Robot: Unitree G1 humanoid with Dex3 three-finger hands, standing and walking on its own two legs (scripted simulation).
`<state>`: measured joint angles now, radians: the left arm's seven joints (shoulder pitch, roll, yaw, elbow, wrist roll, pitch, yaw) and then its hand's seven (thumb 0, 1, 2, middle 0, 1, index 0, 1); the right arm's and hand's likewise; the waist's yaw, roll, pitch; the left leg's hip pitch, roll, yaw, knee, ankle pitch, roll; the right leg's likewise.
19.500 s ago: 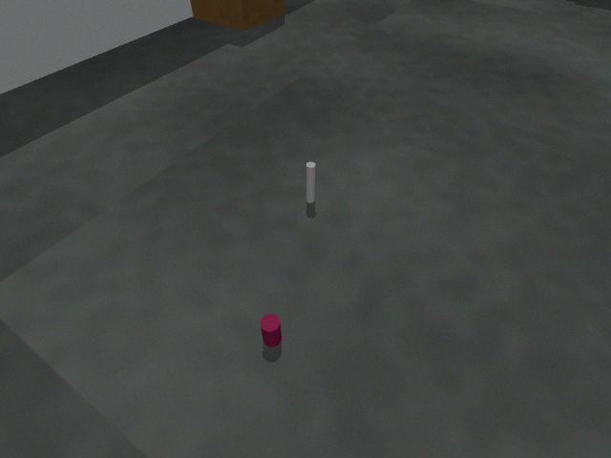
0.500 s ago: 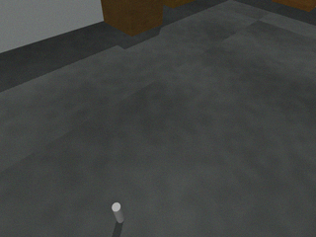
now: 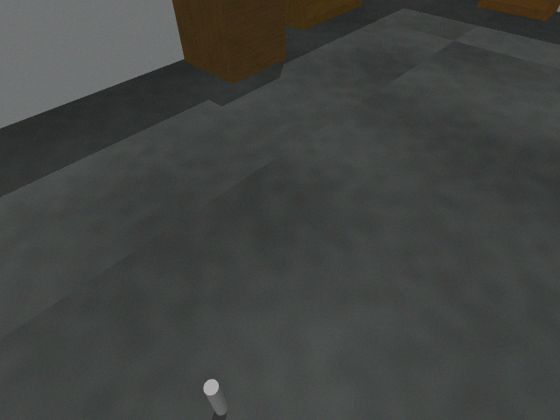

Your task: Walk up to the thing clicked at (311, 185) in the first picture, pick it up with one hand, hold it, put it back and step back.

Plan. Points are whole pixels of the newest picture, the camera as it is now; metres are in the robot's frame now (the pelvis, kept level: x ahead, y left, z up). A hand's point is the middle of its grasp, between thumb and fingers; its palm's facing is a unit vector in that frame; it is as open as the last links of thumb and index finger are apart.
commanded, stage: walk up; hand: left
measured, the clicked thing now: (216, 398) +0.36 +0.21 -0.67
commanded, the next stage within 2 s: stand in 0.68 s
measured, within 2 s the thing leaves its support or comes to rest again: neither
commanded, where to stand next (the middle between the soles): +0.04 +0.01 m, yaw +0 degrees
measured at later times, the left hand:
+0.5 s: hand out of the picture +0.11 +0.25 -0.15, palm faces -0.05 -0.94 -0.35, open 7.4 cm
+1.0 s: hand out of the picture +0.10 +0.25 -0.15, palm faces -0.05 -0.94 -0.34, open 7.4 cm
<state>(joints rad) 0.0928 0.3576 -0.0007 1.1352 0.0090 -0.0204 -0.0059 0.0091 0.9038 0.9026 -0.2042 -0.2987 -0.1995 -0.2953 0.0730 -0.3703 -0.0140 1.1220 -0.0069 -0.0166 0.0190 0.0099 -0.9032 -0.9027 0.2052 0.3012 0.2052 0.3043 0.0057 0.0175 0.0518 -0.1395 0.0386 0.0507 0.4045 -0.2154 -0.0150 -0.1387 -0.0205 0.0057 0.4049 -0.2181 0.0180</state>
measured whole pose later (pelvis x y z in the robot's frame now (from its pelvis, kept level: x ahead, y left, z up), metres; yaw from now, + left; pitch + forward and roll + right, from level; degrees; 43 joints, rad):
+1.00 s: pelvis +0.01 +0.00 +0.01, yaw -1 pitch -2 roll +0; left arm 0.07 0.35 0.00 1.14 0.01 -0.01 0.00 0.01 0.90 0.90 -0.20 -0.30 -0.20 -0.30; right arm 0.05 -0.35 -0.01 1.15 -0.01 -0.01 0.01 0.01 -0.90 -0.90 0.20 0.30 0.20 0.30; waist -0.01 0.00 0.07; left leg -0.09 0.04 0.07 0.30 -0.18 -0.02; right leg -0.10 -0.01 0.02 0.32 -0.18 0.02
